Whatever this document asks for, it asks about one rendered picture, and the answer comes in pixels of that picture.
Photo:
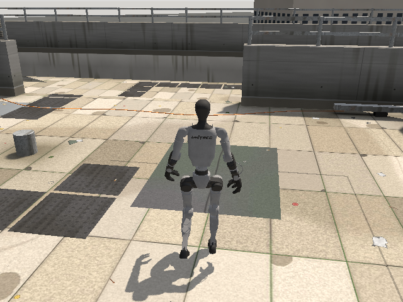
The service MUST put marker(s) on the right robot forearm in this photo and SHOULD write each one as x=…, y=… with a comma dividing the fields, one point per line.
x=233, y=169

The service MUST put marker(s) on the left robot foot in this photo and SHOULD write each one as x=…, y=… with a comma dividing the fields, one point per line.
x=184, y=254

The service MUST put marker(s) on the left robot thigh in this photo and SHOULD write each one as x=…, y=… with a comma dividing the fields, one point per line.
x=186, y=185

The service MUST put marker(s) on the robot right upper arm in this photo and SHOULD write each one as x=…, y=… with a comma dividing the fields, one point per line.
x=221, y=133

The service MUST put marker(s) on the left robot forearm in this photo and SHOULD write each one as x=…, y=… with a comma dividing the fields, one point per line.
x=171, y=163

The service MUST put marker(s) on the robot left upper arm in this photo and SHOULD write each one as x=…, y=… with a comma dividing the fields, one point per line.
x=178, y=143

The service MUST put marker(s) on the left robot hand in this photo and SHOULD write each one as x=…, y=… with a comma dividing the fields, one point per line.
x=168, y=177

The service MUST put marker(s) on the right robot hand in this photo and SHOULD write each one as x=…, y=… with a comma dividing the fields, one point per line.
x=237, y=184

